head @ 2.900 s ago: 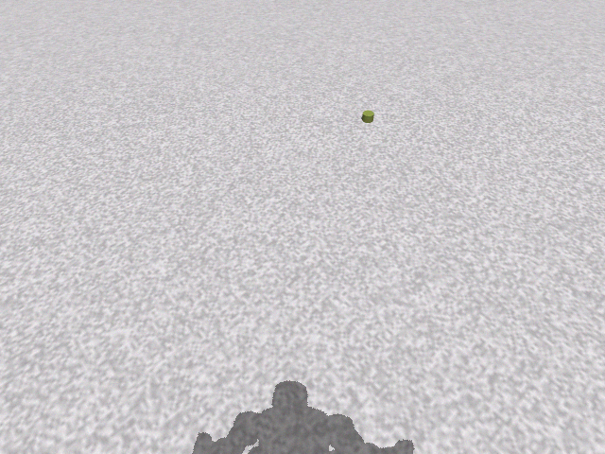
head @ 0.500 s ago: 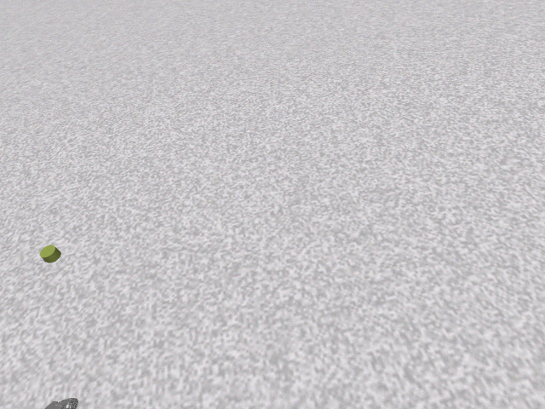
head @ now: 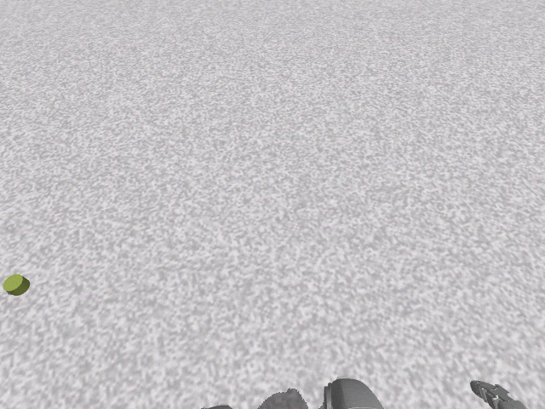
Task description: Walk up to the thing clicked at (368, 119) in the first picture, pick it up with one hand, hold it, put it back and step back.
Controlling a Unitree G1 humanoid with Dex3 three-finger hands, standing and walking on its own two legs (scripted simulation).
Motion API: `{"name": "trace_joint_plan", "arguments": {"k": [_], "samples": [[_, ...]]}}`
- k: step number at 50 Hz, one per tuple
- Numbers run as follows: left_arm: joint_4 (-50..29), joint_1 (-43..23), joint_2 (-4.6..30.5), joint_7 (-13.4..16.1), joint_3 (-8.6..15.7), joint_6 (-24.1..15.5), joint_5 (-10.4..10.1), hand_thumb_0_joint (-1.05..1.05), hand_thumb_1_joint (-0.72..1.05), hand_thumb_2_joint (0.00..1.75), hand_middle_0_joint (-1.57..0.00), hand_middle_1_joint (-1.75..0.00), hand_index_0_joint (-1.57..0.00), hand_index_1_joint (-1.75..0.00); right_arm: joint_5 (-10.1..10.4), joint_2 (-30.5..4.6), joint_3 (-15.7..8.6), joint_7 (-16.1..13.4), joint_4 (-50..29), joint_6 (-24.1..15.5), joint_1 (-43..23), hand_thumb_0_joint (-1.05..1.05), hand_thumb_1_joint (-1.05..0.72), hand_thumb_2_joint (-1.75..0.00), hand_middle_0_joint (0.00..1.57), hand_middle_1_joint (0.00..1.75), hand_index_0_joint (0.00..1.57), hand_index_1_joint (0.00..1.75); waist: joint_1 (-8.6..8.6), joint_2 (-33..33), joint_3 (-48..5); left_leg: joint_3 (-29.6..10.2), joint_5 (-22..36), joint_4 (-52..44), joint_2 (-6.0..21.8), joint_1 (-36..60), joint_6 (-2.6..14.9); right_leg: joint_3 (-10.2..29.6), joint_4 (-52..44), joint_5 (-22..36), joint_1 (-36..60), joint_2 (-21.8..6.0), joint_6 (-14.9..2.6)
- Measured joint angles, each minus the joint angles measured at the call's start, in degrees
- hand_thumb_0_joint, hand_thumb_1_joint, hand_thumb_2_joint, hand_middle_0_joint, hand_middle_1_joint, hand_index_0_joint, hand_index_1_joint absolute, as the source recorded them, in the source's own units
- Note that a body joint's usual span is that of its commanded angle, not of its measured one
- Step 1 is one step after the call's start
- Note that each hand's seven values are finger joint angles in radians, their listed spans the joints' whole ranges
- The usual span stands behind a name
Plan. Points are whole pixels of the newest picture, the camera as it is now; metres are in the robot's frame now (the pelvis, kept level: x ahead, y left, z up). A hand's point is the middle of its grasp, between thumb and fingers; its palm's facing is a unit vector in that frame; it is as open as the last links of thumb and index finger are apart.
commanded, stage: walk up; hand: left
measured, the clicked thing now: (16, 284) +0.63 +1.01 -0.72
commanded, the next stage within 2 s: none
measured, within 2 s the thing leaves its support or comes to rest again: neither
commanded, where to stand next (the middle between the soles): +0.17 +0.99 m, yaw -30 degrees
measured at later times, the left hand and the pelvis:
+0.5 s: hand out of the picture +0.19 +0.54 -0.11, palm faces -0.15 -0.74 -0.65, open 7.4 cm; pelvis +0.09 +0.21 -0.03, yaw -8 degrees
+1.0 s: hand out of the picture +0.27 +0.67 -0.11, palm faces -0.23 -0.77 -0.59, open 7.4 cm; pelvis +0.12 +0.40 -0.01, yaw -14 degrees
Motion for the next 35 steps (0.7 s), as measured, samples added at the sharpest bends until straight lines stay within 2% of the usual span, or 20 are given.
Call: {"name": "trace_joint_plan", "arguments": {"k": [3,6,7,8,10,13,17,21,24,25,26,27,28,29,32,35], "samples": [[-0.47,0.16,-1.38,-0.57,-0.37,-0.43,-0.07,0.01,0.9,0.89,-0.2,-0.3,-0.21,-0.3,-0.7,-0.6,-0.02,-0.65,0.07,0.66,1.85,0.01,-0.9,-0.9,0.2,0.3,0.21,0.3,-1.88,0.97,0.44,2.63,-0.94,-1.85,-1.57,3.19,1.86,-5.09,-8.08,1.69,-0.12,0.68,0.5],[-2.44,1.22,-2.61,-0.79,-0.44,-1.49,0.62,0.01,0.9,0.89,-0.2,-0.3,-0.21,-0.3,-0.56,-2.19,-0.37,-0.78,-0.12,1.89,3.65,0.01,-0.9,-0.9,0.2,0.3,0.21,0.3,-2.71,2.88,0.06,4.46,-4.21,1.96,-2.67,3.66,3.29,-6.73,-22.05,9.8,4.39,1.72,-0.71],[-3.53,1.79,-2.54,-0.57,-0.13,-2.04,1.21,0.01,0.9,0.89,-0.2,-0.3,-0.21,-0.3,-0.32,-2.62,-0.53,-0.75,-0.17,2.34,4.1,0.01,-0.9,-0.9,0.2,0.3,0.21,0.3,-2.31,3.37,-0.1,3.93,-5.54,6.47,-3.08,2.19,3.63,-6.04,-23.68,11.23,5.27,1.9,-1.45],[-4.33,1.74,-2.95,-0.19,0.05,-2.12,1.69,0.01,0.9,0.89,-0.2,-0.3,-0.21,-0.3,-0.19,-3.17,-0.74,-0.88,0.05,2.92,4.01,0.01,-0.9,-0.9,0.2,0.3,0.2,0.3,-1.93,5.08,0.38,1.31,-6.8,12.09,-3.18,0.09,3.23,-6.19,-21.94,10.3,5.09,2.43,-1.63],[-5.69,1.3,-3.68,0.21,-0.23,-1.39,1.82,0.01,0.9,0.89,-0.21,-0.3,-0.21,-0.3,-0.16,-3.78,-1.18,-1.09,0.81,4.21,3.87,0.01,-0.9,-0.9,0.2,0.3,0.2,0.3,-0.95,7.98,0.6,-3.54,-8.56,22.74,-3.88,-4.5,2.03,-6.32,-20.22,8.79,5.43,2.79,-1.23],[-7.27,1.09,-4.4,0.18,-0.17,-0.71,2.12,0.01,0.9,0.89,-0.21,-0.3,-0.21,-0.3,-0.5,-4.3,-1.34,-0.4,1.74,4.82,3.17,0.01,-0.9,-0.9,0.2,0.3,0.2,0.3,0.54,10.07,0.2,-6.77,-6.3,30.15,-2.84,-9.62,0.92,-4.99,-21.25,8.72,6.8,2.04,-0.07],[-8.56,2.02,-3.66,-0.56,0.3,-0.75,2.94,0.01,0.9,0.89,-0.21,-0.3,-0.21,-0.3,-0.74,-4.57,-1.44,1.04,1.13,4.27,2.29,0.01,-0.91,-0.9,0.2,0.3,0.2,0.3,1.8,9.64,-0.7,-9.06,-3.21,27.53,-0.15,-11.84,0.45,-1.47,-21.73,8.58,7.05,-0.26,1.62],[-9.28,3.17,-1.92,-1.18,0.88,-0.85,3.63,0.01,0.9,0.89,-0.21,-0.3,-0.22,-0.3,-0.67,-5.49,-1.87,1.83,-0.1,4.06,1.51,0.01,-0.9,-0.9,0.2,0.3,0.2,0.3,2.71,8.37,-1.71,-9.37,-4.89,20.27,1.38,-10.25,0.69,2.56,-20.25,7.43,5.17,-2.49,1.87],[-9.75,3.54,-0.34,-1.28,1.1,-0.85,3.76,0.01,0.9,0.89,-0.21,-0.3,-0.22,-0.3,-0.52,-6.8,-2.52,1.78,-0.99,3.52,1.23,0.01,-0.9,-0.9,0.2,0.3,0.2,0.3,3.26,7.53,-1.99,-8.3,-6.37,13.94,1.14,-7.31,1.42,5.52,-18.39,6.45,3.19,-4.23,2.2],[-9.74,3.51,0.33,-1.21,1.12,-0.69,3.68,0.01,0.9,0.89,-0.21,-0.3,-0.22,-0.3,-0.56,-7.17,-2.81,1.63,-1.35,2.99,1.35,0.01,-0.9,-0.9,0.2,0.3,0.2,0.3,3.19,6.91,-2.0,-7.68,-6.12,11.09,0.51,-5.79,0.74,6.72,-17.1,5.81,2.28,-5.09,2.13],[-9.25,3.07,1.33,-0.95,1.36,-0.33,3.49,0.01,0.9,0.89,-0.21,-0.3,-0.22,-0.3,-0.86,-6.68,-3.09,1.25,-1.52,2.26,1.2,0.01,-0.9,-0.9,0.2,0.3,0.2,0.3,2.96,4.74,-1.22,-5.95,-6.65,11.56,-1.18,-5.29,-0.56,9.36,-14.9,5.08,1.27,-6.35,0.88],[-8.3,2.45,1.67,-0.38,1.68,0.34,3.07,0.01,0.9,0.89,-0.21,-0.3,-0.22,-0.3,-1.12,-6.33,-2.94,0.89,-1.93,1.57,1.42,0.01,-0.91,-0.9,0.2,0.3,0.2,0.3,2.81,3.72,-0.79,-4.71,-7.51,13.08,-1.86,-5.48,-0.92,11.91,-11.16,0.76,-0.06,-5.26,0.19],[-7.02,1.64,1.32,0.48,1.66,1.0,2.63,0.01,0.9,0.89,-0.21,-0.3,-0.21,-0.3,-1.0,-6.19,-2.59,0.53,-2.1,1.0,1.77,0.01,-0.91,-0.9,0.2,0.3,0.2,0.3,2.34,4.08,-0.65,-4.42,-8.14,14.11,-1.68,-5.77,-0.7,12.48,-6.53,-3.2,-1.41,-2.78,-0.56],[-5.9,0.89,1.0,1.05,1.42,1.42,2.19,0.01,0.9,0.89,-0.2,-0.3,-0.21,-0.3,-0.94,-5.58,-2.41,0.13,-2.05,0.82,1.96,0.01,-0.91,-0.9,0.2,0.3,0.2,0.3,1.6,4.17,-0.38,-4.15,-8.1,13.86,-1.74,-5.49,-0.18,11.8,-2.4,-4.8,-2.6,-0.8,-0.81],[-4.42,-0.46,0.4,0.96,0.71,1.19,0.82,0.01,0.9,0.89,-0.2,-0.3,-0.21,-0.3,-1.01,-2.85,-1.44,-0.97,-2.36,0.84,2.86,0.01,-0.9,-0.9,0.2,0.3,0.2,0.3,-0.48,2.64,0.66,-2.41,-6.03,9.44,-2.9,-3.17,1.73,6.99,2.94,-3.24,-5.03,2.85,-0.39],[-5.06,-0.67,-1.11,0.09,-0.21,0.67,0.19,0.01,0.9,0.89,-0.2,-0.3,-0.21,-0.3,-1.08,-1.53,-0.81,-1.45,-3.18,1.09,4.23,0.01,-0.9,-0.9,0.2,0.3,0.2,0.3,-1.84,2.08,1.67,-0.37,-4.02,4.74,-4.23,-0.41,3.66,0.37,0.35,-1.35,-4.17,4.21,0.3]]}}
